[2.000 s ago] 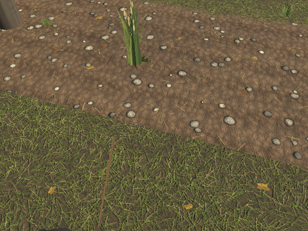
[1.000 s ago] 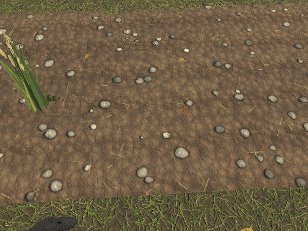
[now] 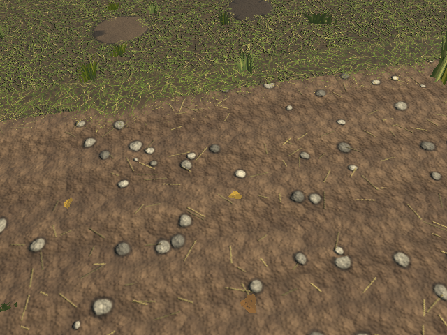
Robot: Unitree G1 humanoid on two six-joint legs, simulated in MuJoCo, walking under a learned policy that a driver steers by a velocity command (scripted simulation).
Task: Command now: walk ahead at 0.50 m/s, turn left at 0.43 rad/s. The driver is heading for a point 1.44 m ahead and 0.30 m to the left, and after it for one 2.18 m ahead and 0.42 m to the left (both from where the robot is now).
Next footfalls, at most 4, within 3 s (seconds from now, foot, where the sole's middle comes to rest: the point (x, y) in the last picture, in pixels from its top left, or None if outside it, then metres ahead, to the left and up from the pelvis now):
0.36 left None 0.34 0.17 -0.78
0.86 right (218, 282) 0.66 0.08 -0.78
1.34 left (134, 242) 0.82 0.37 -0.78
1.86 right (207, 172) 1.12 0.12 -0.78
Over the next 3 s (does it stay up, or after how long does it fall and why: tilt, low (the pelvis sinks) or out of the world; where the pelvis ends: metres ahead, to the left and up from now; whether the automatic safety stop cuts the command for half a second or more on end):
stays up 1.63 0.22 -0.01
